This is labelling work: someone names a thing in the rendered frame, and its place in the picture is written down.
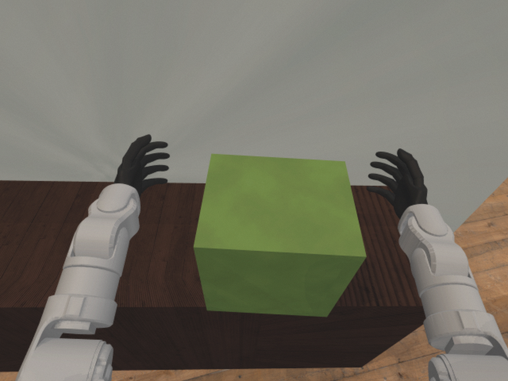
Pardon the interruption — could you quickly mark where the carton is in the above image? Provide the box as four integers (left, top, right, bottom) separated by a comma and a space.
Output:
194, 154, 367, 317

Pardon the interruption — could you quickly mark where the right robot forearm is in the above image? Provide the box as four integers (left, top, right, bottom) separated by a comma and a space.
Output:
398, 204, 508, 360

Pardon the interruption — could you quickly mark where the robot right upper arm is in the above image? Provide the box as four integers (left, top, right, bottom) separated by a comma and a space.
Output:
428, 354, 508, 381

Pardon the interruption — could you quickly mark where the robot left hand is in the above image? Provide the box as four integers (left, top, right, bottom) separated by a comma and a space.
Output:
114, 134, 170, 197

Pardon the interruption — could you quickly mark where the left robot forearm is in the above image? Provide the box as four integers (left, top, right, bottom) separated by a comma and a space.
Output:
15, 183, 140, 381

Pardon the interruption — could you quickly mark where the pedestal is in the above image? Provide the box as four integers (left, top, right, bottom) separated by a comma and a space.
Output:
0, 180, 426, 372

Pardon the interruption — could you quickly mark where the robot left upper arm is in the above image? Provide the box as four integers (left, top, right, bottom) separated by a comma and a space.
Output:
21, 337, 114, 381

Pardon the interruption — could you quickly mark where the robot right hand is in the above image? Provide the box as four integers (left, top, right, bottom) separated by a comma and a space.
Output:
367, 148, 428, 219

